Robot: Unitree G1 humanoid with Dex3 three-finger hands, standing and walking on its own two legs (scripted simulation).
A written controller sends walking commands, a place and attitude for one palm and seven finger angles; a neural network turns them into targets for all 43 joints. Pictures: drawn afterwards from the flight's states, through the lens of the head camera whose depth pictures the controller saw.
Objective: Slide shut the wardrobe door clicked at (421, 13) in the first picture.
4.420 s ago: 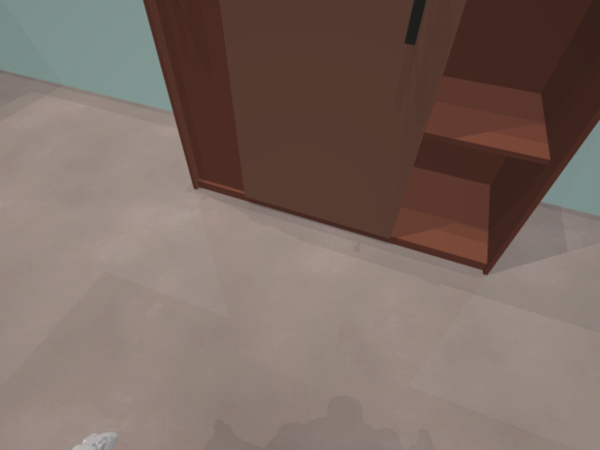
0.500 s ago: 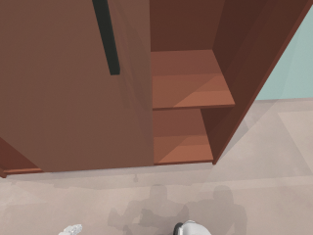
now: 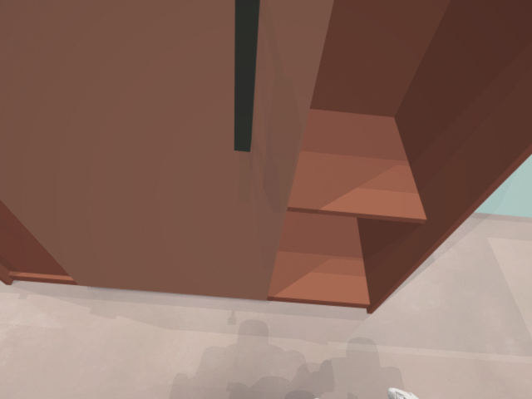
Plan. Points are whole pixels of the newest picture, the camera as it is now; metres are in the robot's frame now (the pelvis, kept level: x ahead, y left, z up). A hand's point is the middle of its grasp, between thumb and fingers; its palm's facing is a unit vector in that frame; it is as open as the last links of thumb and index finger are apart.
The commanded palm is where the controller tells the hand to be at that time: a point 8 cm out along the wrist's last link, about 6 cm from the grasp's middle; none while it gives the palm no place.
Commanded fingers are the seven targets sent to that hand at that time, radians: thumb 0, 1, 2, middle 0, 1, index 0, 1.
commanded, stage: come to a stop and stand still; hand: left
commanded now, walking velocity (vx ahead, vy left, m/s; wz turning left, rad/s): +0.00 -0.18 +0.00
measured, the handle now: (246, 66) +0.50 +0.09 +0.23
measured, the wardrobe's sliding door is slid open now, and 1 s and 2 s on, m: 0.40 0.40 0.40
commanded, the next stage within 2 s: look again from close up in 1.96 s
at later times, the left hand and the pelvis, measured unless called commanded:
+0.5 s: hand out of the picture +0.00 +0.16 -0.16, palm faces -0.04 -0.98 -0.22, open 7.4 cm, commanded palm none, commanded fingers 0.00 0.90 0.90 -0.20 -0.30 -0.20 -0.30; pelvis -0.02 -0.02 +0.01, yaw -3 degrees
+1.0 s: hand out of the picture -0.05 +0.06 -0.16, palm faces +0.06 -0.99 -0.15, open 7.3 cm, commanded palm none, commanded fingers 0.00 0.90 0.90 -0.20 -0.30 -0.20 -0.30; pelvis +0.00 -0.08 +0.01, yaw -1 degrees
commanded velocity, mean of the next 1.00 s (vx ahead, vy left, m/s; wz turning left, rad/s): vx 0.00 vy -0.04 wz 0.00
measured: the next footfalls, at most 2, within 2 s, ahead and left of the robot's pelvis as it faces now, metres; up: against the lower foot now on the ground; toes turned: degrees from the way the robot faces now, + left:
right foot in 0.48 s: -0.03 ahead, -0.14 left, +0.00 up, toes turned -3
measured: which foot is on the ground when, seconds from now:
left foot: down 0.00-1.00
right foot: up 0.00-0.46, down 0.48-1.00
